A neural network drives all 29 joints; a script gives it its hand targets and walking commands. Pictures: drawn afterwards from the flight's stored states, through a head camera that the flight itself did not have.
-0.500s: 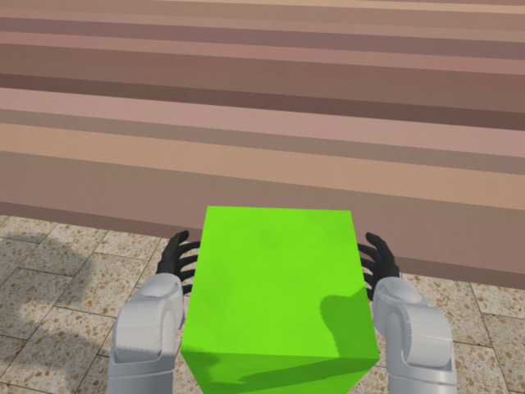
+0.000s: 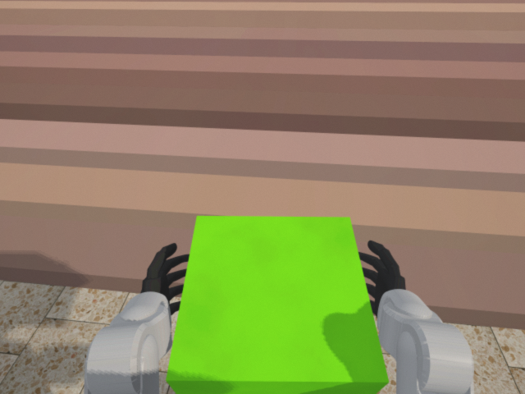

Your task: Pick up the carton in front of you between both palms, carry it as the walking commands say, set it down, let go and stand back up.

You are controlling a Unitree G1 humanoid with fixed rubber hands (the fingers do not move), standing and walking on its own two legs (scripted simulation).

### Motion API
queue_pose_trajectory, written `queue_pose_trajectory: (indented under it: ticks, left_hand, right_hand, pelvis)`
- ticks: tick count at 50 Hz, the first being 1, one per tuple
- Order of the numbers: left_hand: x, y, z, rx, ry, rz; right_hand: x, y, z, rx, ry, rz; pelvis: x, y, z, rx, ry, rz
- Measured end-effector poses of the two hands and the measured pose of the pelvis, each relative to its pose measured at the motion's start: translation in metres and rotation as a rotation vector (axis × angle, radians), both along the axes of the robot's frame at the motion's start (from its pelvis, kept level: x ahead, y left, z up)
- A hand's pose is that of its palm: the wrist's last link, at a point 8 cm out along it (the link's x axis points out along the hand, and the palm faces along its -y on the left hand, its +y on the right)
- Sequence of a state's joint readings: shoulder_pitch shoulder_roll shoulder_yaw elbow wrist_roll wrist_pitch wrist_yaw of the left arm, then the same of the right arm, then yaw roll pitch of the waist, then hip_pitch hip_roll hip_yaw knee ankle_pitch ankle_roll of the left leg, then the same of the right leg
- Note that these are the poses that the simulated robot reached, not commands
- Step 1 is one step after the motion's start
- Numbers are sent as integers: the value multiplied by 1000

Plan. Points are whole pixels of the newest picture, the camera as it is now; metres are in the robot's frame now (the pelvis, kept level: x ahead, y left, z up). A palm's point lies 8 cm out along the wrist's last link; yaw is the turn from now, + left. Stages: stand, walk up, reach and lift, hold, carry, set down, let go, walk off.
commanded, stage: carry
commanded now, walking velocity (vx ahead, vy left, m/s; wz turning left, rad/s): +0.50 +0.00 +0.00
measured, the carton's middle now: (271, 325) +0.24 -0.01 +0.04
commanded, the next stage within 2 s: none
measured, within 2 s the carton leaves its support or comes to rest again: neither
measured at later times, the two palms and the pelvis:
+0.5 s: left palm (186, 116) +0.65 +0.16 +0.16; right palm (326, 110) +0.65 -0.14 +0.17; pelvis +0.32 +0.01 -0.01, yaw -1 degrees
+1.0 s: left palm (218, 65) +1.05 +0.12 +0.14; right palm (314, 61) +1.03 -0.18 +0.15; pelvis +0.68 +0.00 -0.01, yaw +3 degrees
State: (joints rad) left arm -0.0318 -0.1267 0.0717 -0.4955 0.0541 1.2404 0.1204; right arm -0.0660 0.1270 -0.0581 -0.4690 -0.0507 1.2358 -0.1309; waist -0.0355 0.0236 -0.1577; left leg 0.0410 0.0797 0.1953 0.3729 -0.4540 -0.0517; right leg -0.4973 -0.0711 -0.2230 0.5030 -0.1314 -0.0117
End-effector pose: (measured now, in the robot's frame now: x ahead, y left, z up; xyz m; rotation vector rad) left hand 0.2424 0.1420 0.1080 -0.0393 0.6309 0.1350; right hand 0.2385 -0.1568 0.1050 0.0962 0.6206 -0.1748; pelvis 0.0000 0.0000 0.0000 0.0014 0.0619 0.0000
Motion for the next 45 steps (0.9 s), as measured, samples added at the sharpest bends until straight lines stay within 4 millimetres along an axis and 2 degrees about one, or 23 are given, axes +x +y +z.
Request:
queue_pose_trajectory:
  ticks: [2, 4, 6, 10, 14, 18, 21, 25, 28, 32, 37, 41, 45]
  left_hand:
    - [27, -5, -6, 12, 2, 17]
    - [48, -5, -8, 10, 26, 41]
    - [68, -4, -1, 4, 26, 67]
    - [119, -1, 28, -8, -48, 101]
    - [185, 0, 56, -28, -126, 100]
    - [262, 3, 69, -7, -142, 59]
    - [323, 9, 68, 0, -130, 32]
    - [412, 18, 53, -14, -121, -10]
    - [468, 19, 35, -34, -42, -39]
    - [529, 17, 24, -63, 32, -29]
    - [602, 19, 27, -81, -2, -13]
    - [654, 20, 32, -87, -46, 7]
    - [713, 13, 37, -86, -90, 19]
  right_hand:
    - [33, -5, -9, 13, 2, 16]
    - [61, -5, -10, 12, 25, 39]
    - [88, -3, -2, 8, 25, 64]
    - [147, 0, 28, 11, -48, 88]
    - [210, 0, 57, 19, -126, 70]
    - [278, 2, 69, -11, -142, 57]
    - [334, 7, 70, -40, -129, 49]
    - [411, 16, 63, -69, -118, 14]
    - [457, 17, 47, -78, -38, -21]
    - [512, 16, 33, -39, 33, -61]
    - [585, 18, 35, -6, 1, -81]
    - [644, 19, 41, 8, -44, -73]
    - [706, 12, 46, 7, -87, -58]
  pelvis:
    - [26, -9, -7, -18, -3, 10]
    - [45, -15, -3, -15, 2, 24]
    - [65, -20, 5, -10, 8, 34]
    - [108, -25, 18, 4, 20, 33]
    - [158, -23, 23, 10, 24, 22]
    - [213, -15, 19, 1, 19, 10]
    - [258, -6, 10, -11, 12, 1]
    - [321, 11, -14, -13, -7, -14]
    - [354, 21, -13, -6, 1, -13]
    - [396, 31, 1, -13, 24, -16]
    - [456, 35, 12, -21, 50, -14]
    - [514, 30, 11, -24, 54, 0]
    - [585, 19, 2, -22, 67, 30]
